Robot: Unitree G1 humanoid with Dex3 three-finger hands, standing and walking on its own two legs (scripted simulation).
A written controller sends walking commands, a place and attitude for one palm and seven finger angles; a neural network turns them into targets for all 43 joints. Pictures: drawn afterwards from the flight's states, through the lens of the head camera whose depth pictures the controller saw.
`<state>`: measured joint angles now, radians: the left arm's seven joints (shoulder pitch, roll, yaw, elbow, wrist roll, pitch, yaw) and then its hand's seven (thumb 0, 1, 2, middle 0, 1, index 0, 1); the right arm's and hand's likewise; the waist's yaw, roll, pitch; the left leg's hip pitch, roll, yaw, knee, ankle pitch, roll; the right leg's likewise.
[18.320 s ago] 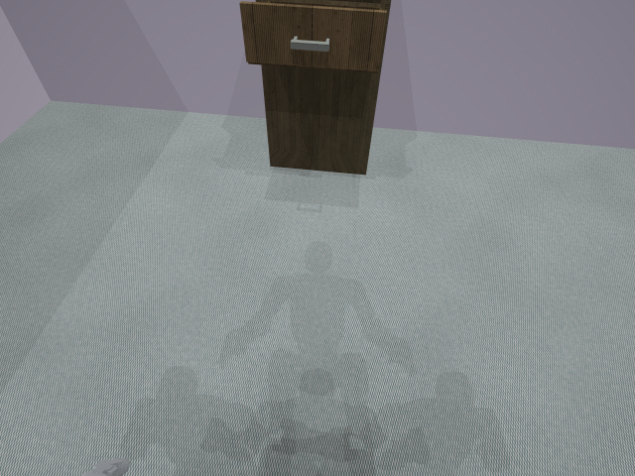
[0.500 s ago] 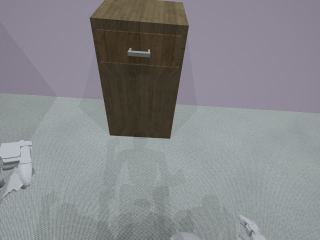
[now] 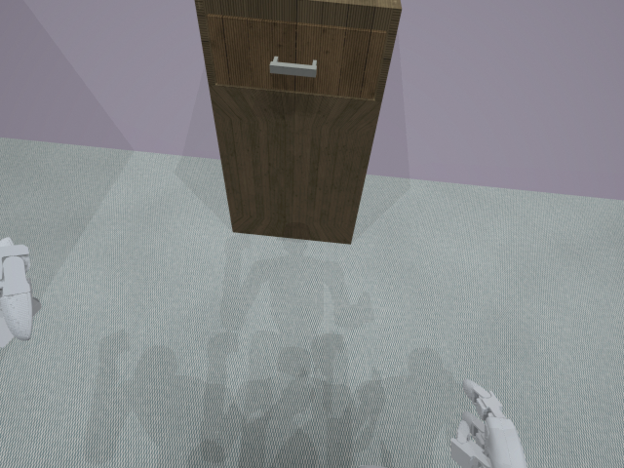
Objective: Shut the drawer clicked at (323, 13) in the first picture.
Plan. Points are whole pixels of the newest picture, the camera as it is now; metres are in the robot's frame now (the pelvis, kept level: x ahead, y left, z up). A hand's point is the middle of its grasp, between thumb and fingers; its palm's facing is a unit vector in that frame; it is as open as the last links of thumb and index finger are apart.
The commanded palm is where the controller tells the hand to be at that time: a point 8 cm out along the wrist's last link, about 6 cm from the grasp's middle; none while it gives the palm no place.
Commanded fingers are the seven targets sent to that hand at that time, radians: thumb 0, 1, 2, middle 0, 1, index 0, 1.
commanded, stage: stop stepping back and stand still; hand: left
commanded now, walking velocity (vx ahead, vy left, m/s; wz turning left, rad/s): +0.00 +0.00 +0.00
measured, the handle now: (294, 65) +1.04 +0.10 +0.00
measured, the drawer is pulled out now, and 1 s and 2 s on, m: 0.00 0.00 0.00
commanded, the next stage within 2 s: let the arm hang, fingers relaxed in 0.68 s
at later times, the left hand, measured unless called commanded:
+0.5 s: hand (84, 254) +0.26 +0.24 +0.18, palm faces +0.32 -0.77 -0.54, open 3.2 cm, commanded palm +0.19 +0.28 +0.19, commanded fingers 0.00 0.90 0.90 -1.40 -1.60 -1.40 -1.60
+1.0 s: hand (149, 435) +0.18 +0.23 -0.11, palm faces -0.02 -0.95 -0.32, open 3.0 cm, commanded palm none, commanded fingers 0.00 0.90 0.90 -0.92 -1.08 -0.92 -1.08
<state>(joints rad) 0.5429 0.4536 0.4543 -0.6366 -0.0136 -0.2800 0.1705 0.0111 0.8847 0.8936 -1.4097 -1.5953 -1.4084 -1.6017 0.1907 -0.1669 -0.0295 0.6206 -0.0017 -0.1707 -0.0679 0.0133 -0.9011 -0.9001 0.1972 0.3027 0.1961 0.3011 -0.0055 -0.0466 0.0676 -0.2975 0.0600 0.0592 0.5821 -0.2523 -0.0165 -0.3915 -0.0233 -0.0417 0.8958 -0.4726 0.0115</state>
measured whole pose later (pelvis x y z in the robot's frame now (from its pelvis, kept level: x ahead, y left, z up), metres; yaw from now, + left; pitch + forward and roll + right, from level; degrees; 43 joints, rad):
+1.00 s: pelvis +0.03 +0.02 +0.00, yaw -1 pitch +1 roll +0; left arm 0.27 0.26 0.03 0.58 0.03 0.05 0.01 0.00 0.91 0.89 -1.23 -1.43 -1.23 -1.44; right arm 0.15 -0.28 -0.01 0.81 -0.02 -0.01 0.02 0.01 -0.90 -0.90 0.20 0.30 0.20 0.30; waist -0.02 0.03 -0.01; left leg -0.32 -0.01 0.06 0.58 -0.28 0.04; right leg -0.29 -0.02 -0.06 0.59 -0.31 -0.01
